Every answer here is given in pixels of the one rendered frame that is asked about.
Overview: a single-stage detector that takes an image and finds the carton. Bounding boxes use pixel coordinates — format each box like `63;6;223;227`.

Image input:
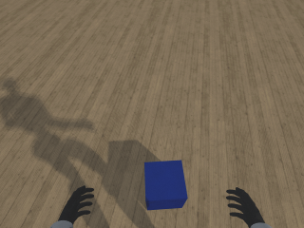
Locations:
144;160;188;211

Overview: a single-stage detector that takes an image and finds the left robot hand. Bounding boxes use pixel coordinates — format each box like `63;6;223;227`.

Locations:
58;185;94;225

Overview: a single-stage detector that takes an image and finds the right robot hand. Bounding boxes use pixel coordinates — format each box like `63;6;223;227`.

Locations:
226;187;265;228

